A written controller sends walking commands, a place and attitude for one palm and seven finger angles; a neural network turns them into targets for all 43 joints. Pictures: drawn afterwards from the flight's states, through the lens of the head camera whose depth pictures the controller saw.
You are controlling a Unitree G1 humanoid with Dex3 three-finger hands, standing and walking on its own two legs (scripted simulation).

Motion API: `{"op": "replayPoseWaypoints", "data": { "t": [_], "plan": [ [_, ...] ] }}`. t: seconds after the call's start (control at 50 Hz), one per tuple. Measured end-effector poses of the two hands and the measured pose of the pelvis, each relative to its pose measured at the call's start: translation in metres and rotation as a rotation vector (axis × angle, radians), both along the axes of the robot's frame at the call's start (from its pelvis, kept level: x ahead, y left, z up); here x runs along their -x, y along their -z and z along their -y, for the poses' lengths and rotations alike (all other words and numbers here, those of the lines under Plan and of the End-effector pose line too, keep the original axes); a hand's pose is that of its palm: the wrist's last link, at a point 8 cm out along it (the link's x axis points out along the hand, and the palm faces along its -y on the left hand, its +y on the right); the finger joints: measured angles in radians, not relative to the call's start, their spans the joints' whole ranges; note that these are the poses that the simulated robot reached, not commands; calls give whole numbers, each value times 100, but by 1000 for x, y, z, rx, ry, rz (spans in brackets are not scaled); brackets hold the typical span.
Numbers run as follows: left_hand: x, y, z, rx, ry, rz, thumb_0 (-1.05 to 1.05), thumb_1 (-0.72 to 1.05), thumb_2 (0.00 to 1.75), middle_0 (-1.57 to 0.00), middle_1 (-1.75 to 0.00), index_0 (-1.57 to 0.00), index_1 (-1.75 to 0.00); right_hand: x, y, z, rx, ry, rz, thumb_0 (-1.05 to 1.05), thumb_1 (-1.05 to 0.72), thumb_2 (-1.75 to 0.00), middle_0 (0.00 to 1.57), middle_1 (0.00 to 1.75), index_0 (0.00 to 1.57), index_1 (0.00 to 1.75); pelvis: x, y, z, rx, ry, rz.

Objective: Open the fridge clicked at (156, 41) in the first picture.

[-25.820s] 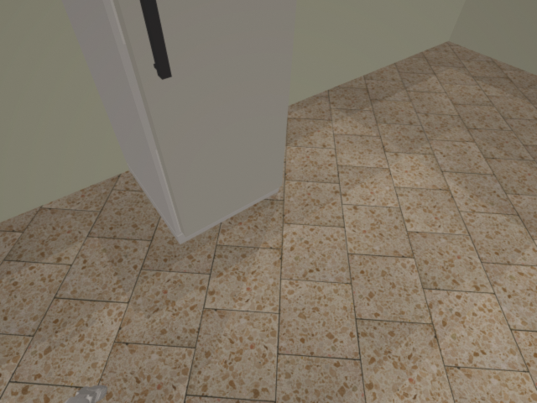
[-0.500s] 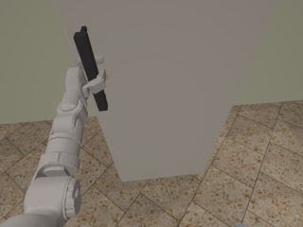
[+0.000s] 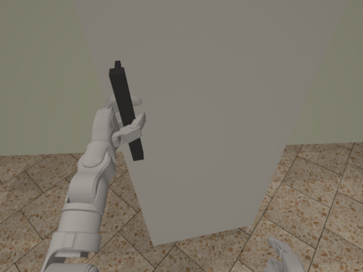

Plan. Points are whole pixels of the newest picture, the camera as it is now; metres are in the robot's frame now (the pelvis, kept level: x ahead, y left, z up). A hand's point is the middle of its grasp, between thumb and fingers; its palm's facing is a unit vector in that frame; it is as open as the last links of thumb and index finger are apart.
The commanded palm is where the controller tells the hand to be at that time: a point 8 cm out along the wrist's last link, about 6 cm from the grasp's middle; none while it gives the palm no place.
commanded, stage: walk backward, drawing the door open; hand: left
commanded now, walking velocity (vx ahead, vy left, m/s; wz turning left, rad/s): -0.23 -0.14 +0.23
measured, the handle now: (129, 115) +0.41 +0.15 +0.17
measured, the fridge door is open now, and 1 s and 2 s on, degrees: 10 40 76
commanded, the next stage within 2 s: stop walking and hold the door back in 1.98 s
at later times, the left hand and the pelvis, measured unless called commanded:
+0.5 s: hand (154, 177) +0.25 +0.07 +0.16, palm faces +0.09 -0.98 -0.17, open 7.4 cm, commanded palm +0.21 +0.11 +0.18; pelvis -0.07 -0.06 -0.01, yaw +7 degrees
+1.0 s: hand (211, 233) +0.15 -0.03 +0.16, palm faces +0.40 -0.89 -0.21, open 7.8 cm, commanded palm +0.11 +0.00 +0.16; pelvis -0.08 -0.26 -0.02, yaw +31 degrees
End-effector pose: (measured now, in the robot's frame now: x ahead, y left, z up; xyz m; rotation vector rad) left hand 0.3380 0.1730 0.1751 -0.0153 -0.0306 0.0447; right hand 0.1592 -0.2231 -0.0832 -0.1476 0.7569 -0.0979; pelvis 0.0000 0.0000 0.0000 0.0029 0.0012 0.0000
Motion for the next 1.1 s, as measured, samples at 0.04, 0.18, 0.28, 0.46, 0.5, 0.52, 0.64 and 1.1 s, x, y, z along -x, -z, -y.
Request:
{"op": "replayPoseWaypoints", "data": {
  "t": [0.04, 0.18, 0.28, 0.46, 0.5, 0.52, 0.64, 1.1],
  "plan": [
    [11, 0, 3, -52, 13, 37, -1, 62, 69, -37, -140, -36, -140, -2, -2, 0, 12, -6, 12, 1, -90, -90, 20, 30, 21, 30, 4, 1, 0, 7, -7, 4],
    [47, 5, 14, -131, 40, 144, -5, 60, 68, -41, -139, -25, -133, 7, 1, -1, 47, -11, -27, 1, -90, -90, 20, 30, 21, 30, 24, 0, -2, 7, -21, -5],
    [69, 7, 23, -154, 53, 175, -6, 62, 68, -38, -136, -19, -130, 26, 6, -4, 27, -6, -48, 1, -90, -90, 20, 30, 21, 30, 39, 0, 1, -10, -22, -4],
    [108, 9, 48, -192, -1, 199, -8, 63, 68, -38, -134, -13, -128, 65, 29, 6, -34, -68, -125, 1, -90, -90, 20, 30, 21, 30, 67, 5, 40, -38, -114, -23],
    [117, 9, 55, -201, -26, 204, -8, 63, 69, -39, -134, -13, -128, 69, 36, 15, -46, -93, -146, 1, -90, -90, 20, 30, 21, 30, 74, 7, 55, -29, -127, -22],
    [122, 10, 59, -204, -39, 204, -8, 62, 69, -39, -134, -13, -128, 71, 39, 20, -51, -100, -154, 1, -90, -89, 20, 30, 21, 30, 77, 7, 63, -19, -135, -18],
    [153, 10, 83, -211, -88, 202, -9, 62, 68, -39, -133, -12, -127, 67, 39, 62, -1, -138, -151, 1, -90, -89, 20, 30, 21, 30, 87, 7, 103, -18, -248, -14],
    [238, 17, 195, -308, -533, 251, -12, 57, 79, -47, -135, -12, -126, -52, 51, 168, -19, -602, -56, 1, -90, -89, 20, 30, 21, 30, 55, 28, 323, 38, -651, 41]
  ]
}}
